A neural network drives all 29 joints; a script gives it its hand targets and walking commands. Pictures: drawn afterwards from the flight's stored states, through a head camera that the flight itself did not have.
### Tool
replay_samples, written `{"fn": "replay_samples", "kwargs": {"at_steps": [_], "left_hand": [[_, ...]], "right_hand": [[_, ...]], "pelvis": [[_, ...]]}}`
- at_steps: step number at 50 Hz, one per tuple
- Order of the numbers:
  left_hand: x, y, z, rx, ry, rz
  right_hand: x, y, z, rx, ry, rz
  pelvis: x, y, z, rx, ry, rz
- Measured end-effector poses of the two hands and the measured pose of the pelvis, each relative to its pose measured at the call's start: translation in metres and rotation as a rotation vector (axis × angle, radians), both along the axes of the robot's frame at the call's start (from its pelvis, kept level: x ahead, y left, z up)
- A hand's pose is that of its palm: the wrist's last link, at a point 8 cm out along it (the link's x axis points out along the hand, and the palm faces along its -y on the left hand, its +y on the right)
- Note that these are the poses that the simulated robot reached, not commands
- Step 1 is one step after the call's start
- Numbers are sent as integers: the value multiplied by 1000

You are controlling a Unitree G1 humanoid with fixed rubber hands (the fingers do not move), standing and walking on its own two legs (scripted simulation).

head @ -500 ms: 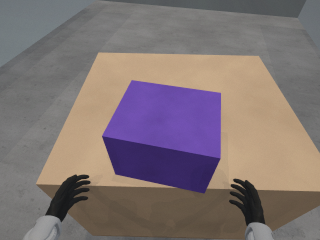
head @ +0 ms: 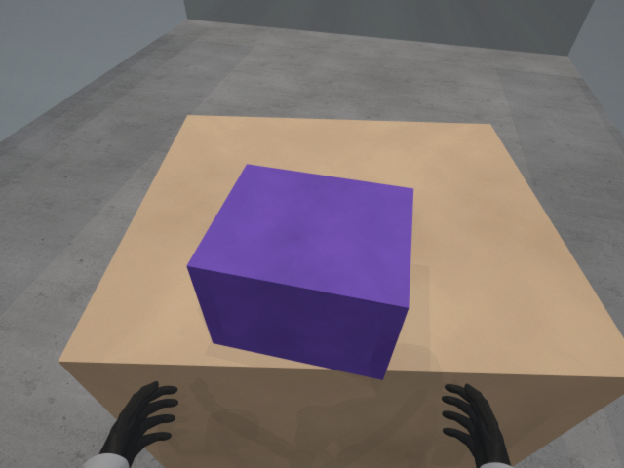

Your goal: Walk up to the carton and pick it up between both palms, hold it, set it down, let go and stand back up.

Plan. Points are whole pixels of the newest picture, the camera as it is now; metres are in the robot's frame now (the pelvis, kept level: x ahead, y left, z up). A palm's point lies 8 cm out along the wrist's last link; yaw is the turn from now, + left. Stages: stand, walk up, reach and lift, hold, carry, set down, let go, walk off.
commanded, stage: set down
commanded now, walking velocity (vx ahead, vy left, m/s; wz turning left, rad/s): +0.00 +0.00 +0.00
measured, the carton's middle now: (311, 267) +0.41 +0.03 +0.01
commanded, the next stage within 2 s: let go in 0.38 s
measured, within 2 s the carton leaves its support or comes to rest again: neither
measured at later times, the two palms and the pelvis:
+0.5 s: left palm out of the picture +0.15 +0.21 -0.08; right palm out of the picture +0.14 -0.24 -0.08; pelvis -0.01 -0.02 +0.00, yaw +0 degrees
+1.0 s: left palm out of the picture +0.15 +0.21 -0.08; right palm out of the picture +0.13 -0.25 -0.09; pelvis -0.01 -0.02 +0.00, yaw +0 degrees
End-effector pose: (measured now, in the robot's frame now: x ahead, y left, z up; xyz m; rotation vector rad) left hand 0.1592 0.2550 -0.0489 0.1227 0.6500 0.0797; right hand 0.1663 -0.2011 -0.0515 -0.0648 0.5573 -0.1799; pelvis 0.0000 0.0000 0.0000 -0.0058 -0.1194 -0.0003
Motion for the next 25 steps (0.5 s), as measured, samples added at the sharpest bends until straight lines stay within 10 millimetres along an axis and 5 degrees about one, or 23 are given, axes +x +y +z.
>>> {"fn": "replay_samples", "kwargs": {"at_steps": [25], "left_hand": [[-13,-48,-30,51,171,13]], "right_hand": [[-29,-38,-30,-52,160,87]], "pelvis": [[-12,-21,-2,20,38,-2]]}}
